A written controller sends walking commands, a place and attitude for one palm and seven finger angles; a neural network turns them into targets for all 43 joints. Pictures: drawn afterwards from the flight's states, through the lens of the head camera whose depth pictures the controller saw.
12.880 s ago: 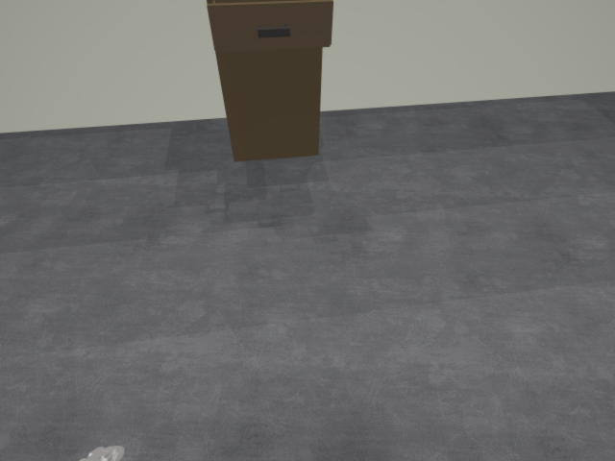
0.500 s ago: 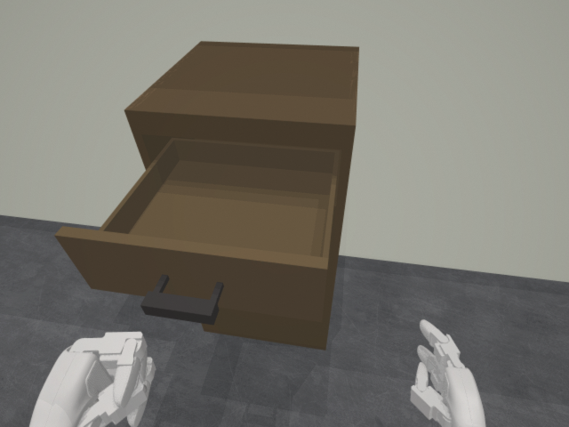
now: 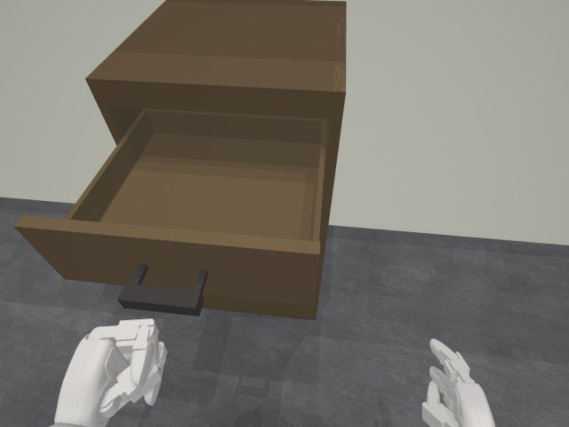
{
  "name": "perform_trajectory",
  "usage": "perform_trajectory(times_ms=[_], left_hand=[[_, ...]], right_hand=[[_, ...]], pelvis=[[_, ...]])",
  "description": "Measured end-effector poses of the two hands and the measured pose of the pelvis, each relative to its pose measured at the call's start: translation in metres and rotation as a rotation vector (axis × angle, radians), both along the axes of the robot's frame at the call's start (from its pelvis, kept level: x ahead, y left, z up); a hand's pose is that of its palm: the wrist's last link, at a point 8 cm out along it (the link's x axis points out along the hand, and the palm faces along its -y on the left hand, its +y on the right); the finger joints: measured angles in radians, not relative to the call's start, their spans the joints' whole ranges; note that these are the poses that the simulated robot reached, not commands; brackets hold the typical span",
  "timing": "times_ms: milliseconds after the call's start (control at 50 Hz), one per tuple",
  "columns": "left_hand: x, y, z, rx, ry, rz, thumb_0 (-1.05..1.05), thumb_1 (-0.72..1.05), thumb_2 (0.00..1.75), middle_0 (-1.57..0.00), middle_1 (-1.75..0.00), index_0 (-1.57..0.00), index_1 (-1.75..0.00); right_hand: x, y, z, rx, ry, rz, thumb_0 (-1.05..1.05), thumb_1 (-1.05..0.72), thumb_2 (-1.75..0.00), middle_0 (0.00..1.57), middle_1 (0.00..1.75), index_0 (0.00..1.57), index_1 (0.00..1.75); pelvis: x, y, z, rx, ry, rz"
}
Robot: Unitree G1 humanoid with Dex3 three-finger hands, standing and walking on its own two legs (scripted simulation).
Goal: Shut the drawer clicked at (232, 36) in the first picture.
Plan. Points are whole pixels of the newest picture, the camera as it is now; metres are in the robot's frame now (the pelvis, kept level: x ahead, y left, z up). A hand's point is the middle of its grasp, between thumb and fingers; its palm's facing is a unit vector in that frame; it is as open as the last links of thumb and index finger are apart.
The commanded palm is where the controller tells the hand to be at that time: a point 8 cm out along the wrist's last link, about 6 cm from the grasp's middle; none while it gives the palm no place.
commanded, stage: bring the fist close to the handle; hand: left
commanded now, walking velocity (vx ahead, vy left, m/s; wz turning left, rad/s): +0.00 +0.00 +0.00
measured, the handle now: (167, 286) +0.29 +0.19 +0.05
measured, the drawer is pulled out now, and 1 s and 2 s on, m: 0.29 0.29 0.20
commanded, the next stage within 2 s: push the drawer shut in 0.76 s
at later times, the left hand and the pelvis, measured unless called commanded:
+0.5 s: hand (181, 353) +0.21 +0.15 +0.04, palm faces -0.05 -1.00 -0.06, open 3.3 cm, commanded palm +0.18 +0.21 +0.05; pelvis +0.00 +0.01 -0.02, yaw +0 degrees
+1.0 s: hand (182, 351) +0.21 +0.15 +0.04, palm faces -0.05 -1.00 -0.07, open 3.3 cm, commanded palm +0.19 +0.21 +0.05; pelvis +0.00 +0.00 -0.02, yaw +0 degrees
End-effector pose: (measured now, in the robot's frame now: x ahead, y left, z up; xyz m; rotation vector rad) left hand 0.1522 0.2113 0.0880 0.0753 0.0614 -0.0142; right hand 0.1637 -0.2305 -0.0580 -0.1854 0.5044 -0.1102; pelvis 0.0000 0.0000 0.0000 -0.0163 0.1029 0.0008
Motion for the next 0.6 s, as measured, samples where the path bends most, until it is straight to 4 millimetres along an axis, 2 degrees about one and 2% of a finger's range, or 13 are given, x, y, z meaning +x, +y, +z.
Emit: perform_trajectory(times_ms=[400, 600], left_hand=[[0.032, -0.007, -0.040, -0.022, 0.012, -0.034, 0.02, 0.90, 0.90, -1.40, -1.60, -1.40, -1.59], [0.036, -0.010, -0.038, -0.009, 0.004, -0.032, 0.02, 0.90, 0.90, -1.40, -1.60, -1.40, -1.59]], right_hand=[[0.004, 0.008, -0.023, -0.008, 0.071, 0.016, 0.01, -0.90, -0.90, 0.20, 0.30, 0.20, 0.30], [-0.002, 0.006, -0.029, 0.003, 0.110, -0.004, 0.01, -0.91, -0.90, 0.20, 0.30, 0.20, 0.30]], pelvis=[[-0.001, 0.005, -0.020, -0.004, 0.087, 0.000], [0.001, 0.005, -0.023, -0.005, 0.100, -0.004]])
